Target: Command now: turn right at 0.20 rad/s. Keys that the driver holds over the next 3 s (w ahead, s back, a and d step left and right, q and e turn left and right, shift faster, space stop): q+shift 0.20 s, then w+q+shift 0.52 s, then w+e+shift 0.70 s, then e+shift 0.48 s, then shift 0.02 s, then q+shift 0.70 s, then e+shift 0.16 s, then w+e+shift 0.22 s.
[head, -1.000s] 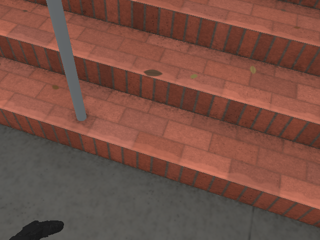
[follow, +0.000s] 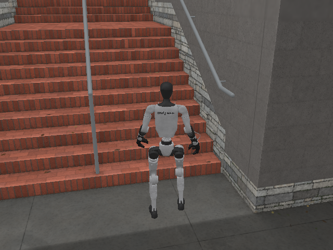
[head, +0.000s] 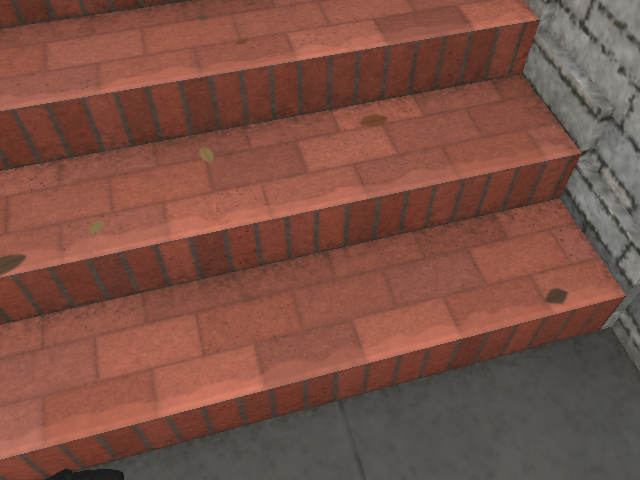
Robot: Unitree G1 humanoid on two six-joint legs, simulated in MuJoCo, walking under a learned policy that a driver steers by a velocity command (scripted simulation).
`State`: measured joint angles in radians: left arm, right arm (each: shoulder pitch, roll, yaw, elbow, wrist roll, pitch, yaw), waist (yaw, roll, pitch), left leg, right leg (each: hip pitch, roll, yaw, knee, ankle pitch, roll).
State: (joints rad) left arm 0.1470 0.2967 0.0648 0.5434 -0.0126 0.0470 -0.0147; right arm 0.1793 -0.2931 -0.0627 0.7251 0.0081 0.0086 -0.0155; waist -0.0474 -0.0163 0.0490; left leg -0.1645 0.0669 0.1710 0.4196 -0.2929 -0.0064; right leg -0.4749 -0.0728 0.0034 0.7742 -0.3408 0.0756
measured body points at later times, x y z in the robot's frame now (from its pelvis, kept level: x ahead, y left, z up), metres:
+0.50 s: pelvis +0.08 +0.00 +0.00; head +0.07 +0.02 +0.45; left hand +0.08 +0.31 -0.11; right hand +0.31 -0.23 -0.07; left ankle +0.09 +0.17 -0.68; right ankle +0.03 -0.15 -0.74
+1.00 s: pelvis +0.31 +0.26 -0.01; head +0.30 +0.29 +0.43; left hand +0.36 +0.55 -0.11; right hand +0.42 +0.04 -0.13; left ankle +0.16 +0.22 -0.74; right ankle +0.44 +0.18 -0.49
